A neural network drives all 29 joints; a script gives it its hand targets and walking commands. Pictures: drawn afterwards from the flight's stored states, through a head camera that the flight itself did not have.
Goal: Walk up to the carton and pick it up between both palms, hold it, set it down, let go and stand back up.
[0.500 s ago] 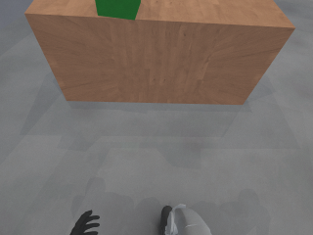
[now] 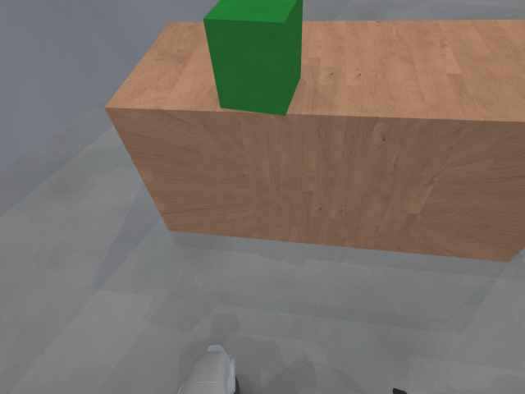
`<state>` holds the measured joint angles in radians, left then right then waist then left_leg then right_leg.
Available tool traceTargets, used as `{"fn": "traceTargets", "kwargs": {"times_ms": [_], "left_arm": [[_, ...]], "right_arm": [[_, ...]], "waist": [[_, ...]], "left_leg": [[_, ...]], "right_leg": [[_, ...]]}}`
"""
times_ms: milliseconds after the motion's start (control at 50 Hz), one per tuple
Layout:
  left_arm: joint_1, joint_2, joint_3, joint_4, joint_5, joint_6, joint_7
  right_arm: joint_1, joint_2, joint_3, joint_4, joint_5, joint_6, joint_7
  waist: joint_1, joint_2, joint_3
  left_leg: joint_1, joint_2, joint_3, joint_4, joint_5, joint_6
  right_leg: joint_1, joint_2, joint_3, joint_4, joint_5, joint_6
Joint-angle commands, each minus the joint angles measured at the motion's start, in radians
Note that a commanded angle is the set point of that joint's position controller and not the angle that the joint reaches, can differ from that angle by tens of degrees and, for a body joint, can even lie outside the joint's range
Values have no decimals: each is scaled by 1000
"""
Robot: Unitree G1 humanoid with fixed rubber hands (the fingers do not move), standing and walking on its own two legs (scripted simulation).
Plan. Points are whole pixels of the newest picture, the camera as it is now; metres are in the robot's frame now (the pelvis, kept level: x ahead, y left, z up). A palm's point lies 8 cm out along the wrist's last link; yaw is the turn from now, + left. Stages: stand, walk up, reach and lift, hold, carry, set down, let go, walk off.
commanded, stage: walk up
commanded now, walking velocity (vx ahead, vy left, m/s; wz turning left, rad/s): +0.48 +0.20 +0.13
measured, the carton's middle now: (259, 52) +0.96 +0.07 +0.04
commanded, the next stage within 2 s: none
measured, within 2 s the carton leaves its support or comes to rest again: neither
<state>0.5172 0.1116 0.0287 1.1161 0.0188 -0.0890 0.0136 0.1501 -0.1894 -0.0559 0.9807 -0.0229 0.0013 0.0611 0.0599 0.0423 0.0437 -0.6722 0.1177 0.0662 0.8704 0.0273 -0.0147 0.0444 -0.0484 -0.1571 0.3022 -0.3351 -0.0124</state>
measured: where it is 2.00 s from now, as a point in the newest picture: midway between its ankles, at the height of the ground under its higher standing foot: (277, 332)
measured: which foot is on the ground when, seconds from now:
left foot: up 0.00-0.14, down 0.16-0.72, up 0.74-1.00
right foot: down 0.00-0.18, up 0.20-0.70, down 0.72-1.00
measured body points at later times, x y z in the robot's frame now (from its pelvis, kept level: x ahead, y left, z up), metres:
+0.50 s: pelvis +0.26 +0.07 +0.01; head +0.27 +0.10 +0.46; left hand +0.34 +0.30 -0.16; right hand +0.18 -0.16 -0.13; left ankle +0.22 +0.15 -0.74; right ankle +0.35 -0.11 -0.66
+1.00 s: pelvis +0.41 +0.00 +0.00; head +0.44 -0.03 +0.45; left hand +0.41 +0.24 -0.13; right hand +0.45 -0.23 -0.17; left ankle +0.42 +0.17 -0.68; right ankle +0.46 -0.08 -0.74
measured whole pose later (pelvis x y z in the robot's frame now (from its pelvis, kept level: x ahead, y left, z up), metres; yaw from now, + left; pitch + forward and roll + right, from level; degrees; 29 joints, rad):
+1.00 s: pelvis +0.41 +0.00 +0.00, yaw +0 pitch -1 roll +2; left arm 0.30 0.14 0.03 1.08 0.02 -0.06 0.04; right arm 0.21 -0.20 -0.07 1.03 -0.02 0.00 -0.02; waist -0.01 0.04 0.08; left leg -0.44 0.06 0.02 0.92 -0.30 -0.01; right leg -0.23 -0.06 -0.14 0.39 -0.13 -0.05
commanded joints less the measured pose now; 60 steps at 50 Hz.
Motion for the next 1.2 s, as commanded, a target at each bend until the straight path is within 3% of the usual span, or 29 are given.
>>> {"fn": "traceTargets", "kwargs": {"times_ms": [0, 20, 60, 120, 140, 160, 180, 200, 220, 260, 300, 360, 580, 600, 620, 680, 700, 720, 740, 760, 800, 860, 880, 900, 960, 1080, 1120, 1160, 1180], "left_arm": [[86, 158, 25, -27, -4, -20, 20], [63, 117, 11, -16, -4, -20, 12], [97, 146, 19, -2, 1, -15, 10], [46, 226, 39, -9, 3, -12, 14], [37, 207, 33, -24, 1, -14, 13], [130, 62, 0, -61, -43, -11, -2], [68, 115, 21, -60, -45, -12, 0], [-11, 212, 60, -46, -31, -2, -2], [-55, 121, 46, -54, -28, 4, -1], [-74, 38, 35, -51, -9, 21, -5], [-53, 39, 40, -49, 3, 45, -12], [-38, 30, 41, -40, 5, 87, -23], [-397, 82, 24, -163, -3, 80, -44], [-410, 87, 24, -168, -4, 78, -42], [-437, 62, 16, -198, -2, 58, -39], [-219, 136, 46, -99, 10, 18, -21], [-102, 190, 63, -69, 22, 2, -11], [11, 292, 83, -67, 35, -4, -4], [63, 358, 106, -39, -14, 19, -7], [30, 343, 104, -63, -33, 41, 8], [-146, 246, 75, -108, -11, 39, 19], [-174, 119, 44, -101, 4, 34, 12], [-283, 30, 0, -107, -39, 24, 34], [-257, 71, 6, -94, -20, 13, 35], [-213, 118, 2, -88, 6, 8, 21], [-243, 169, 6, -101, -2, 69, 16], [-242, 156, 2, -95, -11, 83, 18], [-100, 33, -20, -71, -26, 94, 13], [-97, 41, -21, -41, -24, 105, 17]], "right_arm": [[-134, -11, 11, -87, 1, -25, 6], [-187, 14, 19, -111, 8, -35, -1], [-196, -37, 4, -106, -3, -40, -13], [128, -74, -27, 8, -8, -70, -42], [306, -130, -48, 57, -17, -84, -57], [435, -260, -79, 70, -31, -88, -66], [459, -267, -90, 99, 4, -70, -62], [407, -244, -75, 82, 1, -78, -55], [300, -201, -59, 73, -11, -90, -56], [193, -77, -24, 60, -5, -102, -54], [186, -21, 1, 60, 9, -103, -52], [242, -62, 2, 71, 6, -119, -59], [403, -88, 6, 102, -3, -103, -95], [409, -96, 1, 106, -5, -100, -97], [422, -38, 18, 149, 7, -90, -95], [403, -66, 5, 152, 11, -85, -94], [415, -54, 8, 144, 12, -88, -96], [480, 17, 22, 122, 14, -80, -102], [538, 10, 7, 136, 36, -65, -100], [466, -114, -30, 132, -1, -40, -87], [325, 7, -18, 111, -17, -22, -64], [325, 38, -15, 110, -9, -1, -59], [285, 88, 3, 86, 12, 2, -58], [311, 49, -7, 88, 15, 3, -61], [335, 26, -4, 117, 4, 29, -92], [202, -14, 10, 75, -2, 40, -100], [225, -8, 20, 86, -7, 16, -100], [160, -63, 29, 66, 4, -15, -107], [112, -44, 35, 69, 21, -18, -101]], "waist": [[24, -181, 142], [12, -287, 106], [25, -262, 129], [-136, -124, -33], [-205, -78, -162], [-199, 195, -351], [-225, 213, -419], [-204, -60, -313], [-142, -107, -142], [-84, 11, -9], [-53, 93, 24], [-25, 112, 33], [-120, 113, 93], [-128, 124, 86], [-95, 248, 38], [-11, 66, -18], [26, -56, -95], [24, -307, -215], [47, -460, -300], [24, -181, -247], [-29, -42, -37], [-64, -180, 5], [-126, -293, 29], [-140, -324, 4], [-134, -239, -82], [-87, -177, -47], [-102, -60, -12], [16, 214, 19], [-11, 253, 51]], "left_leg": [[-22, -10, 74, -188, 4, -1], [102, -21, 79, -263, -33, 12], [196, -59, 115, -288, -154, 32], [487, -129, 139, -425, -177, 83], [753, -26, 50, -385, -173, 108], [1135, 316, -399, -429, -264, 221], [1084, 375, -625, -579, -194, 282], [939, 400, -679, -603, -168, 208], [763, 367, -503, -597, -45, 163], [534, 239, -236, -627, 25, 90], [472, 164, -139, -641, 114, 62], [481, 157, -37, -627, 325, 65], [621, 189, -4, -607, 384, 104], [632, 195, -4, -595, 378, 107], [616, 93, 63, -570, 238, 86], [546, 72, 49, -351, 146, 65], [450, 47, 70, -201, -38, 44], [291, -18, 87, 68, -570, 21], [204, -91, 31, 246, -685, 9], [188, -46, -54, 366, -645, -12], [177, -1, -89, 374, -444, -21], [241, 6, -67, 269, -298, -7], [381, -37, -52, 155, -289, 8], [355, -102, 4, 113, -294, 7], [359, -108, -1, 20, -318, 11], [470, -75, -12, -240, -310, 40], [562, -42, -52, -467, -203, 47], [450, 155, -275, -640, -95, 89], [271, 146, -280, -703, -318, 120]], "right_leg": [[-22, -251, 69, -110, 657, -57], [-62, -173, 7, -130, 428, -62], [-64, -218, 63, -103, 528, -96], [-6, -222, 26, 280, 891, -67], [-175, -191, 14, 498, 650, -51], [-554, -57, -7, 870, 49, -6], [-615, 14, 106, 1036, -191, -5], [-619, -32, 204, 1047, -130, -6], [-617, -74, 201, 1033, -38, 3], [-551, -113, 179, 950, 70, -2], [-501, -103, 141, 869, 107, 5], [-540, -68, 92, 822, 150, 33], [-619, -51, 28, 381, 291, 57], [-593, -45, 24, 353, 269, 51], [-480, -34, 34, 296, 214, 39], [-180, 11, -14, 146, 286, 21], [-17, -96, 61, 181, 435, 15], [170, -374, 345, 193, 679, -35], [172, -474, 588, 47, 600, -184], [55, -535, 765, -40, 416, -175], [-183, -427, 487, -53, 395, -108], [-289, -286, 248, -83, 344, -43], [-413, -135, 41, -24, 806, -63], [-361, -113, -6, 2, 1001, -92], [-271, -164, 14, 30, 1007, -148], [-411, -231, 195, -38, 98, -182], [-465, -209, 214, -1, 13, -115], [-388, -30, 90, 115, 16, -16], [-240, -22, 104, 123, 46, -6]]}}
